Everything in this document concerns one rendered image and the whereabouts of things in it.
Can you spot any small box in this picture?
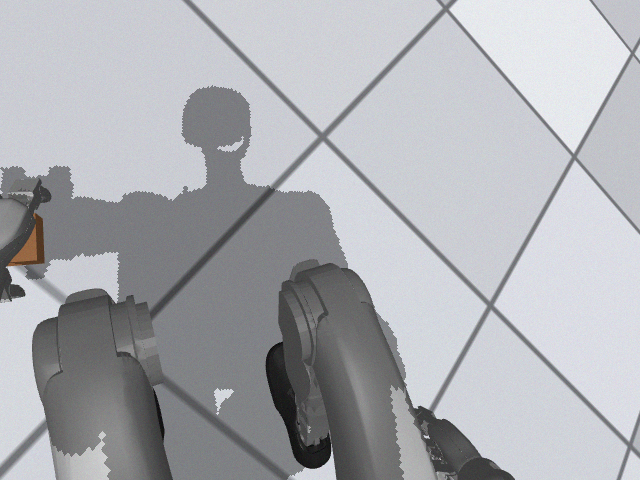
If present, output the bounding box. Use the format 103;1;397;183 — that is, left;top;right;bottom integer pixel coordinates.
7;213;45;266

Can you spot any right robot hand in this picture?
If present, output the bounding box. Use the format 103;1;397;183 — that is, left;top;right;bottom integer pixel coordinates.
414;406;482;480

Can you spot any right robot foot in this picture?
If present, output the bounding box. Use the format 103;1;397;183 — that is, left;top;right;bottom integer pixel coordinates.
266;342;331;469

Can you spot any right robot arm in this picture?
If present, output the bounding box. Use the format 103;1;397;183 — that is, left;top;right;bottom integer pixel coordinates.
457;458;515;480

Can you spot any left robot hand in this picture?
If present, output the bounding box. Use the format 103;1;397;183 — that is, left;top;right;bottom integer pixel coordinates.
0;179;51;303

